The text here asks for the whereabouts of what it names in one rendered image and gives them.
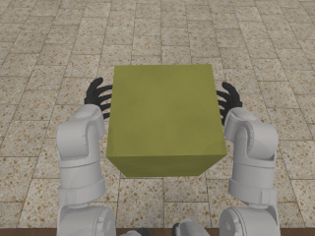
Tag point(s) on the robot left hand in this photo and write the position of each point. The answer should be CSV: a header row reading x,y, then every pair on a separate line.
x,y
92,96

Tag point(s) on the carton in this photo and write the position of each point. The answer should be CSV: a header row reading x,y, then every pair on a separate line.
x,y
164,121

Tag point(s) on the robot right thigh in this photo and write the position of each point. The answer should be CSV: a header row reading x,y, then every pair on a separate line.
x,y
190,228

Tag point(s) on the left robot forearm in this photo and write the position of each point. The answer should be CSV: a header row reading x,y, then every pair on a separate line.
x,y
78,154

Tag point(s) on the right robot forearm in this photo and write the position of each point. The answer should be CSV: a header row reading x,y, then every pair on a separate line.
x,y
255,145

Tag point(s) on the robot right hand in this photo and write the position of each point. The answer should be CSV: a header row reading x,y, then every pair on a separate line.
x,y
232,100

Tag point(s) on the robot right shin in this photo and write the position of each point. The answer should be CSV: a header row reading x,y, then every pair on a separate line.
x,y
186,220

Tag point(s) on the robot left upper arm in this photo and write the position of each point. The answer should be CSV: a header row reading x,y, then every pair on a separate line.
x,y
88,221

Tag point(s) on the robot right upper arm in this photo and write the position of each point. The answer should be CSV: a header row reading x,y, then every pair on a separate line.
x,y
247,221

